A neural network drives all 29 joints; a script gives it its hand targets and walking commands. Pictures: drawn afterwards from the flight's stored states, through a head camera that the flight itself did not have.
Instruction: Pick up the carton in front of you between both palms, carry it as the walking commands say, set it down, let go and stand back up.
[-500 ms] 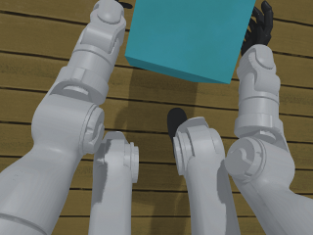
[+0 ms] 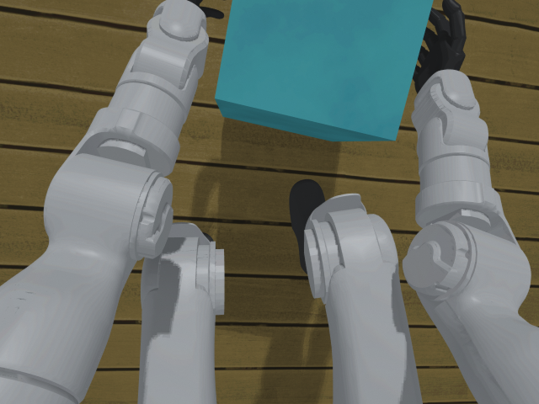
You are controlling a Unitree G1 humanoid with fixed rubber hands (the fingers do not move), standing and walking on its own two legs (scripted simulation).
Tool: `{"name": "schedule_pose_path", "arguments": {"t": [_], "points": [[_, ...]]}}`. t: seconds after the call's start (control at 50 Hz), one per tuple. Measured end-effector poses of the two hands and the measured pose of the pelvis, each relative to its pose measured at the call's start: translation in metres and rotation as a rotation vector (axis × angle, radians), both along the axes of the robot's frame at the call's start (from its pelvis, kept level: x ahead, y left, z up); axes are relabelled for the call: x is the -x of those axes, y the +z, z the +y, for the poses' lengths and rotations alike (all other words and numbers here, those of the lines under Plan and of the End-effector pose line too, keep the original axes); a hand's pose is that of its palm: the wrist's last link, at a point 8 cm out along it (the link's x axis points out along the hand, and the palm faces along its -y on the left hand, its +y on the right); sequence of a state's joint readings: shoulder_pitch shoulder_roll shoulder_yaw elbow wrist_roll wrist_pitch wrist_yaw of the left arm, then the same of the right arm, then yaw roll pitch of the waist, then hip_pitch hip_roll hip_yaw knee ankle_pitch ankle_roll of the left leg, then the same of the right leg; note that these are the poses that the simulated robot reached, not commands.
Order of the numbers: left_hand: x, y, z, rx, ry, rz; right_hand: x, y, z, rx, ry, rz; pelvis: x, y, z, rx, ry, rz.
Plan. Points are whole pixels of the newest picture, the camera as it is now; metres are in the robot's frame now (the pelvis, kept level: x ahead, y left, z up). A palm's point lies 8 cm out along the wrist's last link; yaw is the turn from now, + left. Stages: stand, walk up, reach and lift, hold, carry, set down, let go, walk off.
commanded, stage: set down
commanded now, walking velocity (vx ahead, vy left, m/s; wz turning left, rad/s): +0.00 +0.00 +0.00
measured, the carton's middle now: (305, 56) +0.50 -0.13 -0.26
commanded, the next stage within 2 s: let go in 1.76 s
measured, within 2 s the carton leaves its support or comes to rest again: rests again in 0.06 s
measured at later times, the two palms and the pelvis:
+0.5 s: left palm (191, 9) +0.55 +0.02 -0.20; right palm (433, 80) +0.44 -0.28 -0.19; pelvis +0.00 +0.00 -0.01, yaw +0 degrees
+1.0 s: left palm out of the picture +0.57 +0.03 -0.11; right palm (495, 81) +0.43 -0.31 -0.12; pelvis -0.01 -0.02 +0.02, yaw -1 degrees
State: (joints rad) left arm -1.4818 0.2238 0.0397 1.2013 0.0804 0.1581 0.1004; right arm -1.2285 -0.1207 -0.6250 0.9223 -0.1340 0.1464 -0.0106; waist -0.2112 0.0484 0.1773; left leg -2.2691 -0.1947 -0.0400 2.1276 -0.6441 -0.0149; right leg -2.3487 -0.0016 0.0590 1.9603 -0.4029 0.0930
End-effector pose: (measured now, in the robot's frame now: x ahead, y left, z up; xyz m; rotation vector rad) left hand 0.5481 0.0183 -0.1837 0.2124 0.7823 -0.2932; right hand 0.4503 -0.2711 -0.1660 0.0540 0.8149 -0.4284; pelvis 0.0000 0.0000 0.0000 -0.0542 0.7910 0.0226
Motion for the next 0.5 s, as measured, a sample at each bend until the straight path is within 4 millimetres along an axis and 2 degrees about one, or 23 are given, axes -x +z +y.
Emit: {"name": "schedule_pose_path", "arguments": {"t": [0.22, 0.4, 0.5], "points": [[0.0, -0.008, -0.004, 0.037, -0.024, -0.004, 0.001, -0.011, -0.007, 0.008, 0.008, 0.021, -0.001, -0.006, -0.002, 0.005, 0.004, -0.018], [0.0, -0.01, -0.004, 0.043, -0.045, -0.02, 0.002, -0.013, -0.008, -0.002, 0.013, 0.011, 0.002, -0.012, -0.003, 0.009, 0.003, -0.039], [-0.002, -0.013, -0.002, 0.047, -0.04, -0.056, 0.008, -0.019, -0.008, 0.0, 0.006, 0.021, 0.005, -0.014, -0.004, 0.009, 0.002, -0.058]]}}
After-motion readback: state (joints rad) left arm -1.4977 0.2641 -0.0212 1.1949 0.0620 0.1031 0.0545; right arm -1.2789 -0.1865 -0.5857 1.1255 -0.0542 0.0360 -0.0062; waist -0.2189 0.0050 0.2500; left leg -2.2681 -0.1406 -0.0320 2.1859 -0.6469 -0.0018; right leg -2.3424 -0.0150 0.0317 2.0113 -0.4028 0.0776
